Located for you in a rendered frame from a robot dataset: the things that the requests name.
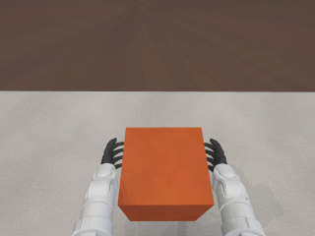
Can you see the carton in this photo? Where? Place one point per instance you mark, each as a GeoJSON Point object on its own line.
{"type": "Point", "coordinates": [164, 174]}

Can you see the right robot hand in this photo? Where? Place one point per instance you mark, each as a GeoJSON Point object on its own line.
{"type": "Point", "coordinates": [217, 154]}

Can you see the left robot forearm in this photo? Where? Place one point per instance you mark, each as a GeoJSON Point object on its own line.
{"type": "Point", "coordinates": [98, 205]}

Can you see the right robot forearm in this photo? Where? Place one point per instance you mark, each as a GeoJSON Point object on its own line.
{"type": "Point", "coordinates": [237, 215]}

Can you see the left robot hand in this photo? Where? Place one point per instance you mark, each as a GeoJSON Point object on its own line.
{"type": "Point", "coordinates": [109, 153]}

